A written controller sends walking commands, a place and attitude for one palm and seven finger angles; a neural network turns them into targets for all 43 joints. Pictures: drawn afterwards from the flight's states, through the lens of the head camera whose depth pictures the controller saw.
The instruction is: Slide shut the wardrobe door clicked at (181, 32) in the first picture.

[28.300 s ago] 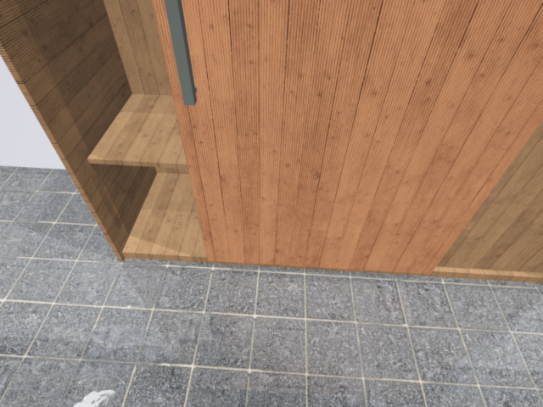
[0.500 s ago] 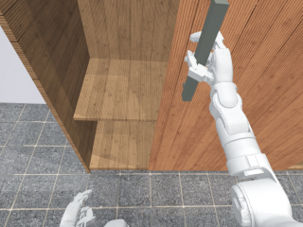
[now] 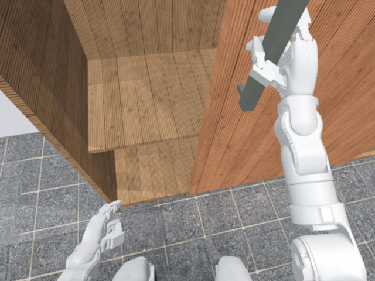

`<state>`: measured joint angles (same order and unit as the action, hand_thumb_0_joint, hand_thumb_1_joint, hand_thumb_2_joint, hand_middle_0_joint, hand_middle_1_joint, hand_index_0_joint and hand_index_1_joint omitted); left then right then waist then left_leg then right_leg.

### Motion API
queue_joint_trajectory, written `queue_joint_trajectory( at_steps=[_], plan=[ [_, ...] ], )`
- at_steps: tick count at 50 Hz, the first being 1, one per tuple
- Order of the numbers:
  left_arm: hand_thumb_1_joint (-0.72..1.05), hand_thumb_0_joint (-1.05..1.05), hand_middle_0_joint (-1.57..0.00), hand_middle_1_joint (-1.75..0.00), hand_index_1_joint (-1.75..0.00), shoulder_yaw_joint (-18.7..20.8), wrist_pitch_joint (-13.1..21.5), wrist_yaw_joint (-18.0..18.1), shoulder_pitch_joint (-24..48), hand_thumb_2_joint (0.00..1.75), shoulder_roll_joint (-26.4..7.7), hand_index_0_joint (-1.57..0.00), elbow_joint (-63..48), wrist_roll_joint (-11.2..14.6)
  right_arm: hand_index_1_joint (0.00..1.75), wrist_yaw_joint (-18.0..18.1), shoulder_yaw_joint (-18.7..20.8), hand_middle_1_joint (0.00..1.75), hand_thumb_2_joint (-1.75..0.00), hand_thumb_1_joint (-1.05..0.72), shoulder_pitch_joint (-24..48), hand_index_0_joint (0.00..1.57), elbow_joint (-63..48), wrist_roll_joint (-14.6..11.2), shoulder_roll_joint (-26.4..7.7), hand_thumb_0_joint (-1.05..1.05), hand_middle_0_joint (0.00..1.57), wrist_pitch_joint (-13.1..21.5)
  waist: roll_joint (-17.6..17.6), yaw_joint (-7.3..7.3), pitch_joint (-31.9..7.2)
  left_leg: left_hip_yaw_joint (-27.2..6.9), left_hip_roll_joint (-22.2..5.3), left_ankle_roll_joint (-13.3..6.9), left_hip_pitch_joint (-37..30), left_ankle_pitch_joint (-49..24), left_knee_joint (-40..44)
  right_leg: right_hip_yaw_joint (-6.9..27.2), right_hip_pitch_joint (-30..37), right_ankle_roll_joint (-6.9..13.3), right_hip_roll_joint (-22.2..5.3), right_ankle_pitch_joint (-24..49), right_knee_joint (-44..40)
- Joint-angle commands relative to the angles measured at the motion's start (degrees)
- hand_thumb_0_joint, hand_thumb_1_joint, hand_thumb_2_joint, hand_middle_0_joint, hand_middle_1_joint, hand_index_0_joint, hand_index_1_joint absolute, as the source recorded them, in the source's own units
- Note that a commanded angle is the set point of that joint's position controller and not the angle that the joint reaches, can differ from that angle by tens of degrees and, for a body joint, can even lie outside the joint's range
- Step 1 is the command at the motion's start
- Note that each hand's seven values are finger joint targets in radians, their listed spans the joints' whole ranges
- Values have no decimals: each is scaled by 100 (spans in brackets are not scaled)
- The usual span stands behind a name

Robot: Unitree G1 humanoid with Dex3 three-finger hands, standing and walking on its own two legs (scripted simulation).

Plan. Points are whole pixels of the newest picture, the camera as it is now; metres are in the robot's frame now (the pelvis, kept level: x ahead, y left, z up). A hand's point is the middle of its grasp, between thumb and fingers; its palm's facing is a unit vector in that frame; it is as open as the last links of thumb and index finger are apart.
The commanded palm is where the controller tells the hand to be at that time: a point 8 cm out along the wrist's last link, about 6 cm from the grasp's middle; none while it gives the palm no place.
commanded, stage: step sideways, sliding the door along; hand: right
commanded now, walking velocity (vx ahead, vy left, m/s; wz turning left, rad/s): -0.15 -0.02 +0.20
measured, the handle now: (264, 46) +0.46 -0.14 +0.21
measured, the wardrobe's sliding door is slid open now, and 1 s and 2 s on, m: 0.36 0.18 0.00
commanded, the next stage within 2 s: none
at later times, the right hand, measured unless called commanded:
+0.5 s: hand (209, 70) +0.40 -0.04 +0.21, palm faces +0.01 +1.00 -0.05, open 6.5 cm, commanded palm +0.37 -0.02 +0.22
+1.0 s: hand (145, 81) +0.38 +0.05 +0.21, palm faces -0.09 +0.99 -0.07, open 7.0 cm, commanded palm +0.36 +0.05 +0.22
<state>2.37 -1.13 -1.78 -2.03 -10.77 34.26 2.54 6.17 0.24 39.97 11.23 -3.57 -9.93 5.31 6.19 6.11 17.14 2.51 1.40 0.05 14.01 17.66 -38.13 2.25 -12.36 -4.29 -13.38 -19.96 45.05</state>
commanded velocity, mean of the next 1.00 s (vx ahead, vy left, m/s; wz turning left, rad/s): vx -0.14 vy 0.18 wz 0.20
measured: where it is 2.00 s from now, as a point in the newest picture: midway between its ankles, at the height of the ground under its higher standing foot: outside the picture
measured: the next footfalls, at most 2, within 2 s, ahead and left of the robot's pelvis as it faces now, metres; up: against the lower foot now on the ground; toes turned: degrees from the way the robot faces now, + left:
right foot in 0.10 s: +0.03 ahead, -0.16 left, +0.00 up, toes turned -5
right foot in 1.02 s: +0.05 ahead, -0.09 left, +0.00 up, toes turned +0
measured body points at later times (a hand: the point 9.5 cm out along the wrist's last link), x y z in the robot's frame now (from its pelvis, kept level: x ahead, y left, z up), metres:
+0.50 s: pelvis +0.04 +0.04 +0.01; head +0.14 +0.05 +0.45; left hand +0.27 +0.24 -0.10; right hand +0.39 -0.09 +0.22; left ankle +0.06 +0.17 -0.69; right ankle -0.01 -0.14 -0.71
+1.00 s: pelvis +0.02 +0.09 +0.01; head +0.10 +0.11 +0.45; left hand +0.23 +0.31 -0.09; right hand +0.38 +0.00 +0.21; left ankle +0.04 +0.18 -0.71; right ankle +0.01 -0.09 -0.71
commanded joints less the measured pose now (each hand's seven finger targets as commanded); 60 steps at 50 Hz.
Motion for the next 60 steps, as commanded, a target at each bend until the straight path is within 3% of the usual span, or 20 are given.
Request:
queue_joint_trajectory(
  at_steps=[1,4,6,11,14,17,19,21,24,29,34,36,38,39,43,46,50,52,56,60],
  plan=[
    [90,0,-20,-30,-30,226,364,181,365,90,-370,-20,-606,111,140,-519,-1472,140,-90,-90,2595,45,-2171,311,644,0,45,514,-2109,-719,-3251,-1858,-1563,-835,-2206,-6961,828,-73,-614,407,863,-1040,444],
    [90,0,-20,-30,-30,149,646,235,386,90,-398,-20,-490,-43,140,-517,-1963,140,-90,-90,2578,45,-3221,220,1063,0,45,652,-703,-939,-3810,-1060,-1016,-298,-1259,-6167,-366,-421,1141,605,428,2440,-1810],
    [90,0,-20,-30,-30,248,713,39,309,90,-566,-20,-697,-69,140,-582,-2169,140,-90,-90,2295,45,-3336,55,1290,0,45,749,1017,-767,-4088,-429,-366,81,1045,375,-1977,740,3164,1446,-1166,7100,-1705],
    [90,0,-20,-30,-30,212,926,-51,229,90,-593,-20,-827,-24,140,-557,-2163,140,-90,-90,2147,45,-3248,137,1291,0,45,666,624,-770,-3274,-225,-354,-63,961,200,-577,-813,2826,1027,-762,5563,-829],
    [90,0,-20,-30,-30,145,975,-55,262,90,-532,-20,-926,86,140,-679,-2135,140,-90,-90,2072,45,-3722,317,1048,0,45,658,-458,-749,-3459,62,-254,77,-694,-3196,1170,-1042,1965,649,-38,4018,387],
    [90,0,-20,-30,-30,172,1043,105,305,90,-394,-20,-756,3,140,-576,-2073,140,-90,-90,1564,45,-3938,305,902,0,45,559,-1935,-808,-3105,-1846,-1395,-467,-1235,-7454,843,-727,110,251,997,-176,200],
    [90,0,-20,-30,-30,173,1055,85,243,90,-399,-20,-678,-28,140,-527,-2246,140,-90,-90,1216,45,-4172,275,1136,0,45,519,-2147,-746,-3291,-1809,-1318,-579,-1399,-7129,430,-440,-44,396,833,-315,-522],
    [90,0,-20,-30,-30,223,1155,95,383,90,-540,-20,-639,-83,140,-476,-2311,140,-90,-90,1091,45,-4827,213,1172,0,45,675,-1295,-866,-3945,-833,-771,-92,-964,-5735,-436,-585,1317,527,233,3066,-2031],
    [90,0,-20,-30,-30,284,1085,-140,432,90,-591,-20,-952,-137,140,-575,-2288,140,-90,-90,843,45,-4879,304,1173,0,45,987,603,-691,-3818,-305,-299,-47,1111,524,-1688,-266,2849,1214,-1045,6711,-1498],
    [90,0,-20,-30,-30,210,909,-174,382,90,-533,-20,-1028,22,140,-547,-2100,140,-90,-90,1046,45,-4502,423,962,0,45,872,-25,-772,-3602,94,-165,-47,-280,-1922,649,-944,2160,714,-589,5212,99],
    [90,0,-20,-30,-30,172,815,36,426,90,-348,-20,-905,-40,140,-389,-2035,140,-90,-90,365,45,-4610,372,791,0,45,722,-2072,-799,-3377,-1707,-1366,-755,-1464,-7643,340,-652,-15,294,608,-290,-607],
    [90,0,-20,-30,-30,191,848,49,520,90,-451,-20,-832,-120,140,-363,-2217,140,-90,-90,380,45,-5030,309,947,0,45,823,-1065,-921,-3695,-941,-790,-297,-930,-6181,-413,-657,1107,434,130,2752,-2178],
    [90,0,-20,-30,-30,296,870,-123,620,90,-588,-20,-954,-222,140,-464,-2208,140,-90,-90,425,45,-5016,296,1000,0,45,1013,719,-829,-3686,-308,-272,-34,863,-47,-1590,200,2285,1150,-1349,6769,-1910],
    [90,0,-20,-30,-30,302,799,-188,599,90,-501,-20,-935,-230,140,-457,-2048,140,-90,-90,444,45,-4780,438,881,0,45,1013,837,-782,-3538,-303,-207,-91,1066,712,-1497,-197,2470,1235,-1371,6763,-1628],
    [90,0,-20,-30,-30,237,646,-158,558,90,-386,-20,-1078,-3,140,-475,-1893,140,-90,-90,844,45,-4404,493,787,0,45,831,-230,-788,-3829,-110,-111,-138,-550,-1921,649,-937,1805,679,-602,4784,-15],
    [90,0,-20,-30,-30,87,570,56,800,90,-76,-20,-1046,5,140,-398,-1647,140,-90,-90,405,45,-4101,382,421,0,45,565,-1962,-780,-3378,-1729,-1370,-625,-801,-6022,1207,-794,101,223,848,-972,173],
    [90,0,-20,-30,-30,255,639,110,602,90,-443,-20,-697,-109,140,-321,-1861,140,-90,-90,933,45,-4884,216,599,0,45,699,-933,-1028,-3892,-952,-683,-269,-576,-4763,-237,-386,1447,494,59,2789,-2068],
    [90,0,-20,-30,-30,369,546,-56,607,90,-540,-20,-827,-208,140,-428,-1657,140,-90,-90,630,45,-4253,227,598,0,45,784,569,-853,-3964,-457,-158,-2,611,363,-1765,825,1923,1385,-1607,5800,-2082],
    [90,0,-20,-30,-30,238,424,-143,691,90,-485,-20,-894,-159,140,-432,-1604,140,-90,-90,1253,45,-3706,263,653,0,45,657,1054,-729,-3208,-384,-196,-93,422,478,-852,-237,1527,1180,-1353,5146,-1546],
    [90,0,-20,-30,-30,73,308,-44,588,90,-302,-20,-1070,79,140,-561,-1937,140,-90,-90,1680,45,-3389,354,980,0,45,533,-335,-797,-3404,-101,-142,-69,-578,-1967,1173,-668,1389,663,-359,3077,-344]
  ],
)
